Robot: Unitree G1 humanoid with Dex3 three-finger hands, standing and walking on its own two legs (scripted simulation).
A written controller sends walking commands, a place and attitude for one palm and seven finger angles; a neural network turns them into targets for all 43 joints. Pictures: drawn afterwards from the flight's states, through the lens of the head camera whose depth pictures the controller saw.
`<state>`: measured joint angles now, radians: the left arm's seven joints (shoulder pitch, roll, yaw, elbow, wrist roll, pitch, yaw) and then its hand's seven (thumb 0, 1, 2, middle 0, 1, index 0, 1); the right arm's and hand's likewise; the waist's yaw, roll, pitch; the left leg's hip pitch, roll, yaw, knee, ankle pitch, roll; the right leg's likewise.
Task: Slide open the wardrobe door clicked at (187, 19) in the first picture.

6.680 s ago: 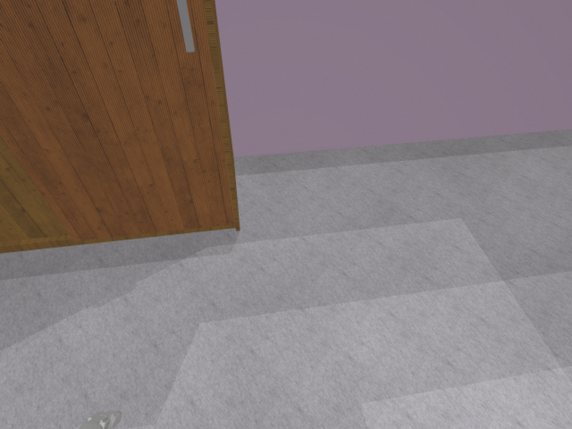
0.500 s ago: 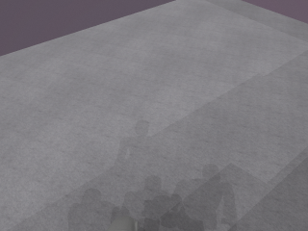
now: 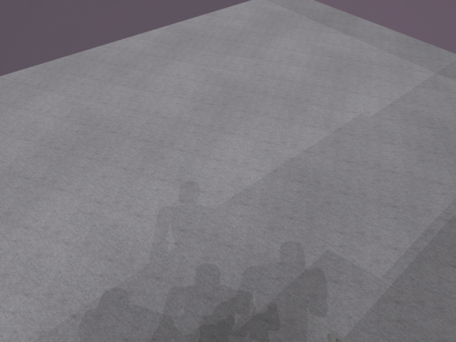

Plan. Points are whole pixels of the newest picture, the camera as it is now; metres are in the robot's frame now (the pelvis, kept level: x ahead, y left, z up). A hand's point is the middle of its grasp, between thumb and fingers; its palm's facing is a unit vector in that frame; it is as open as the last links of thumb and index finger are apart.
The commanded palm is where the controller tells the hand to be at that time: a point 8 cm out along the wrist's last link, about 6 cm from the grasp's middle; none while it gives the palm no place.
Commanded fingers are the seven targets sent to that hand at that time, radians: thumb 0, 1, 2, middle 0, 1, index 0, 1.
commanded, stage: turn to face it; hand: right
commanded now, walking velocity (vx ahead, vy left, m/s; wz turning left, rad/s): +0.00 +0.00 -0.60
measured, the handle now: out of the picture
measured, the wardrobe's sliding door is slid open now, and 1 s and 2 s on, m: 0.00 0.00 0.00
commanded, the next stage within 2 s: none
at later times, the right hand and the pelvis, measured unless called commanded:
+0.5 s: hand out of the picture +0.06 -0.24 -0.15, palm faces +0.27 +0.92 -0.27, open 7.4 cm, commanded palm none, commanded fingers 0.00 -0.90 -0.90 0.20 0.30 0.20 0.30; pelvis +0.00 +0.00 +0.01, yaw -16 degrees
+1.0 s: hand out of the picture -0.11 -0.18 -0.17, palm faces +0.60 +0.76 -0.24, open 7.4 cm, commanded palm none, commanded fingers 0.00 -0.90 -0.90 0.20 0.30 0.20 0.30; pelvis -0.02 +0.01 +0.00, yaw -36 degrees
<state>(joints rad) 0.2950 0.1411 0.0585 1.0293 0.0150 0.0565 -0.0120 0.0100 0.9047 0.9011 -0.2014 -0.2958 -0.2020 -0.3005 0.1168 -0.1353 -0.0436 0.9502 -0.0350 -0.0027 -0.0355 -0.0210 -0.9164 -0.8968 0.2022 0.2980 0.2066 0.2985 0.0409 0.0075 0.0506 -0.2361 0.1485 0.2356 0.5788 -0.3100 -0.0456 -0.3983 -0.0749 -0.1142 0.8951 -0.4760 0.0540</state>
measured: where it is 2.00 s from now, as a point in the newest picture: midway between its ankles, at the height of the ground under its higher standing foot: outside the picture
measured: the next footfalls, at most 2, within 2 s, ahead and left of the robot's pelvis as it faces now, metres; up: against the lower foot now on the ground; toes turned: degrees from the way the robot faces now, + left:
right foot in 0.06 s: +0.06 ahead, -0.11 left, +0.00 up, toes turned -11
left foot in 0.58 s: +0.07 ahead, +0.13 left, +0.00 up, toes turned -18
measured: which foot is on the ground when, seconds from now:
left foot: down 0.00-0.06, up 0.08-0.56, down 0.58-1.00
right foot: up 0.00-0.04, down 0.06-0.58, up 0.60-1.00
